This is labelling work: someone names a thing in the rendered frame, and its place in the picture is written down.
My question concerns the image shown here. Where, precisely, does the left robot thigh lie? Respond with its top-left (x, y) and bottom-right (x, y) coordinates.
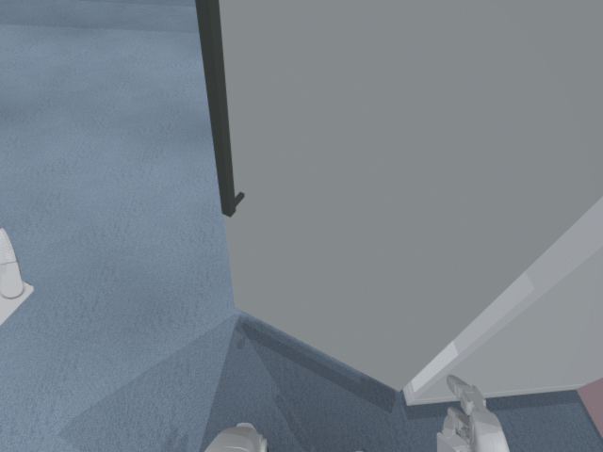
top-left (204, 427), bottom-right (267, 452)

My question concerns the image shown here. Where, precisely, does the fridge door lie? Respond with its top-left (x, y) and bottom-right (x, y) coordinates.
top-left (219, 0), bottom-right (603, 392)

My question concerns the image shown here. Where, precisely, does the left robot shin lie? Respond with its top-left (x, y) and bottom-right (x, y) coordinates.
top-left (237, 423), bottom-right (257, 432)

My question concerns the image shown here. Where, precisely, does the handle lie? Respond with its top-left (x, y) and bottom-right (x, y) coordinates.
top-left (195, 0), bottom-right (245, 217)

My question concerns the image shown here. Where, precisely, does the left robot hand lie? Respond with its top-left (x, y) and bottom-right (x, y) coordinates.
top-left (0, 227), bottom-right (34, 325)

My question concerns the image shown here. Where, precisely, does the right robot hand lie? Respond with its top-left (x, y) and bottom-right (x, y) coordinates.
top-left (437, 375), bottom-right (510, 452)

